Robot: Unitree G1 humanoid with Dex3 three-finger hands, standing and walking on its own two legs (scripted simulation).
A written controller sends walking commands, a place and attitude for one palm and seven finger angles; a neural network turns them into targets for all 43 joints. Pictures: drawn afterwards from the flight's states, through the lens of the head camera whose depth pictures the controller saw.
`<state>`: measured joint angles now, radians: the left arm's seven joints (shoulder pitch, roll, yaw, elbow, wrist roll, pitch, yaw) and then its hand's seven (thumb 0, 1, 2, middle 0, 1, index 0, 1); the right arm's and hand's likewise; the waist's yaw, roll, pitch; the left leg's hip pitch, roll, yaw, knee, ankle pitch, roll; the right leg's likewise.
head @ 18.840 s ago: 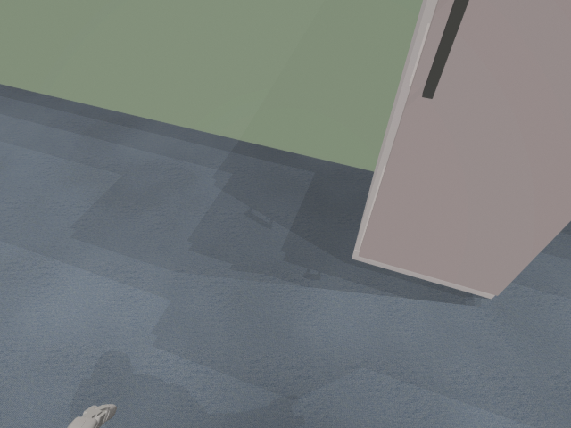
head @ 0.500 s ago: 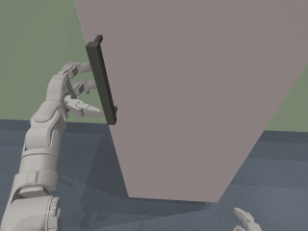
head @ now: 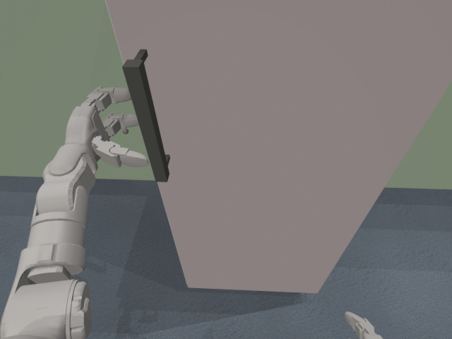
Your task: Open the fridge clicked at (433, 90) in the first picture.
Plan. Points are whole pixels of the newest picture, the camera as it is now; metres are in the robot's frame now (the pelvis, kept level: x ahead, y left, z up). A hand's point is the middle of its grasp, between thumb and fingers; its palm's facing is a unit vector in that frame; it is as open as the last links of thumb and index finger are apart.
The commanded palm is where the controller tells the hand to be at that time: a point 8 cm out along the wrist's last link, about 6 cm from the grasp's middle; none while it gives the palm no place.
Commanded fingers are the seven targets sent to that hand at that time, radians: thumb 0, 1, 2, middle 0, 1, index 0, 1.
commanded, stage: slide the fingers in behind the handle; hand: left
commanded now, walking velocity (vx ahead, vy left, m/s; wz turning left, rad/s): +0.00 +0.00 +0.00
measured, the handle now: (153, 123) +0.43 +0.16 +0.18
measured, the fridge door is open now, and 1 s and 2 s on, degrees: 0 0 0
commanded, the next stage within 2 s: grip the handle and tug to test in 1.58 s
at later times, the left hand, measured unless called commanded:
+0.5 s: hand (139, 135) +0.38 +0.17 +0.20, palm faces +0.02 -1.00 +0.00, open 14.0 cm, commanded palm +0.36 +0.22 +0.19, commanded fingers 0.00 -0.50 0.30 -0.30 -1.20 -0.30 -1.20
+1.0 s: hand (153, 135) +0.39 +0.15 +0.19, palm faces +0.02 -1.00 +0.00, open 14.0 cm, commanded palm +0.36 +0.19 +0.19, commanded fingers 0.00 -0.50 0.30 -0.30 -1.20 -0.30 -1.20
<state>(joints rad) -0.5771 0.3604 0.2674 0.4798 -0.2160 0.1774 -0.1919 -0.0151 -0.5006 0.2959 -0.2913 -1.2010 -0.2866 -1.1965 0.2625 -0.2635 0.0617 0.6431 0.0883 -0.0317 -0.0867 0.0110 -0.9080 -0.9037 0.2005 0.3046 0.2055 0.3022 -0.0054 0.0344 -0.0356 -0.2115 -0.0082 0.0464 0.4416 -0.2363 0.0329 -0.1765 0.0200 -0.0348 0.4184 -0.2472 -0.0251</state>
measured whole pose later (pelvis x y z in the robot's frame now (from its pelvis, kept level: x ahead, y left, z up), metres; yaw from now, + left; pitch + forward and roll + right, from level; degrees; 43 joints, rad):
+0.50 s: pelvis -0.01 -0.01 +0.00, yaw +1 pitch -1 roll +0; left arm -0.56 0.29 0.20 0.37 -0.22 0.26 -0.14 -0.02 -0.50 0.30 -0.30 -1.20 -0.30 -1.20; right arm 0.18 -0.24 0.08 0.64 0.08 -0.02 -0.09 0.01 -0.91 -0.90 0.20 0.30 0.21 0.30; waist 0.01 0.04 -0.03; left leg -0.19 -0.01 0.03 0.43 -0.22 0.03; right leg -0.15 0.02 -0.05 0.41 -0.24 -0.03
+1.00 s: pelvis +0.00 -0.01 +0.00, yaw +0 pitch -1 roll +0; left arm -0.54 0.26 0.19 0.35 -0.21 0.26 -0.10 -0.02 -0.50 0.30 -0.31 -1.21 -0.30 -1.20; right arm 0.21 -0.25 0.06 0.65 0.08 -0.01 -0.09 0.01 -0.91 -0.90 0.20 0.30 0.20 0.30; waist 0.00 0.04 -0.03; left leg -0.18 0.00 0.04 0.42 -0.22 0.02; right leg -0.15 0.03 -0.04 0.40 -0.24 -0.04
